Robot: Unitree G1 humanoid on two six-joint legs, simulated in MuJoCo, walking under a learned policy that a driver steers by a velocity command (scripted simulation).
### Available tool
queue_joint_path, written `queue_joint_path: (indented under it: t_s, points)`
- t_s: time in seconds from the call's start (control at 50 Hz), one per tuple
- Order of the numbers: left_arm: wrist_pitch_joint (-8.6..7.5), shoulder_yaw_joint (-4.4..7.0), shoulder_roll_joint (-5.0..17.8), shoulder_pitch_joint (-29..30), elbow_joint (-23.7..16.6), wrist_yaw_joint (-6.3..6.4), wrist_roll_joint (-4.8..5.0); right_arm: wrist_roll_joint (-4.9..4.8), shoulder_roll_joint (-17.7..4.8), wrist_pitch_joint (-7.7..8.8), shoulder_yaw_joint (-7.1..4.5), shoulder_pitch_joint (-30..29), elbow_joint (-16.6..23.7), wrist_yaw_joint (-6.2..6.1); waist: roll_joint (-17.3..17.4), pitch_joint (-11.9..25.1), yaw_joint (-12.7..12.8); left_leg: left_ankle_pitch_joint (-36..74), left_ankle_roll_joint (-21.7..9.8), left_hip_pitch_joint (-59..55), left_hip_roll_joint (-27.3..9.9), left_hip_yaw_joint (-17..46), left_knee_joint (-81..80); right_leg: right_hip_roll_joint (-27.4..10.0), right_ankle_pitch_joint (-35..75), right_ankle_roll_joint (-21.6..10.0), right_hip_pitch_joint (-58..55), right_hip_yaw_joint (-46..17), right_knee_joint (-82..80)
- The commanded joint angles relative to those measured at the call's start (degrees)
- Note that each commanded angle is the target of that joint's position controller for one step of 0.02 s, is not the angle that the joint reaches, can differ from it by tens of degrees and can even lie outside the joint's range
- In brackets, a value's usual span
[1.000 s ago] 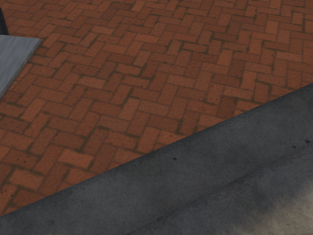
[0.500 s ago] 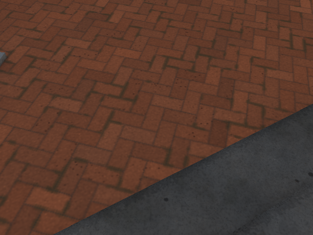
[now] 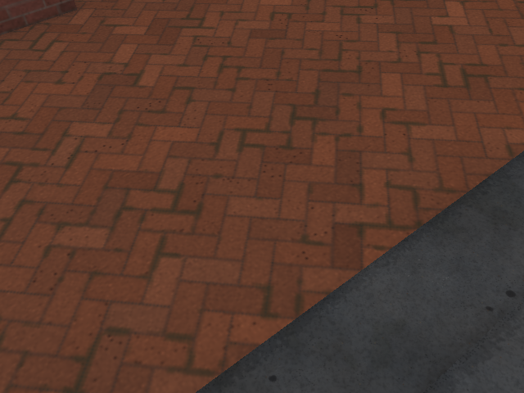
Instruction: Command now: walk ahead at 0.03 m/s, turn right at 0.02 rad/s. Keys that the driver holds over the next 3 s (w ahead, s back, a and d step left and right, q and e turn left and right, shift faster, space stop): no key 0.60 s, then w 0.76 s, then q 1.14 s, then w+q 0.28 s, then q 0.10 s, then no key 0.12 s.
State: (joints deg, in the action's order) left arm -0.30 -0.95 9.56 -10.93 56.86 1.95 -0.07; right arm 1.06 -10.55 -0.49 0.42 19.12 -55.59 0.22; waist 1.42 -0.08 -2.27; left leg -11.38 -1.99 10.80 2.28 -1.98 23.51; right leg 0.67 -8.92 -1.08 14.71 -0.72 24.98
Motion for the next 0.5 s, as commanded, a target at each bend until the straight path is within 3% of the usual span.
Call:
queue_joint_path:
  t_s: [0.02, 0.2, 0.5]
  points:
    - [-0.65, 1.26, 6.0, -1.1, -0.1, 0.31, 0.51, 0.22, -4.1, -0.01, -0.85, 5.0, -0.2, -0.11, -5.0, -2.9, 0.3, -1.4, 0.2, -0.3, -5.4, 6.3, -4.0, -6.7, -7.1, -1.6, 2.2, -8.7, -9.7]
    - [-0.71, 1.29, 5.7, -2.9, 3.7, 0.28, 0.30, 0.04, -3.6, 0.20, -0.61, 3.4, -2.8, -0.94, -1.9, -2.2, 1.2, -0.6, 0.2, -0.7, -6.0, 6.7, -4.6, -6.0, -2.8, -2.1, 0.2, -7.6, -8.6]
    - [-0.35, 1.15, 3.5, -6.2, 8.2, 0.27, 0.12, -0.05, -3.2, 0.40, -0.64, 3.0, -5.2, -1.38, -1.4, -3.5, 1.7, -1.1, -0.4, 0.5, -6.7, 7.3, -5.2, -5.2, -0.9, -1.7, -0.8, -6.5, -7.6]
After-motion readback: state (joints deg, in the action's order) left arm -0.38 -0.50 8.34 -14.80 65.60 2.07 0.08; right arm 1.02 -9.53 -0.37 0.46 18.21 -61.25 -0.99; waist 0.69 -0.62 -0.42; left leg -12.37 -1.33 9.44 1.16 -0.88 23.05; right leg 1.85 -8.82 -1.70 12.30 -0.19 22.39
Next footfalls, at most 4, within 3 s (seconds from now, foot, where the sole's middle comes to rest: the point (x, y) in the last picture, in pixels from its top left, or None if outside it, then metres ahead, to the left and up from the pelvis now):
1.44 left None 0.49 0.11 -0.90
1.92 right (298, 389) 0.61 -0.06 -0.90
2.40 left None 0.46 0.10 -0.90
2.94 right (262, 375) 0.65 0.04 -0.90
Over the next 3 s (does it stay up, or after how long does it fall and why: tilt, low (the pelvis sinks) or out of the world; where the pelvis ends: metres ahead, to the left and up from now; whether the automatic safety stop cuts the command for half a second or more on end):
stays up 0.57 0.07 -0.13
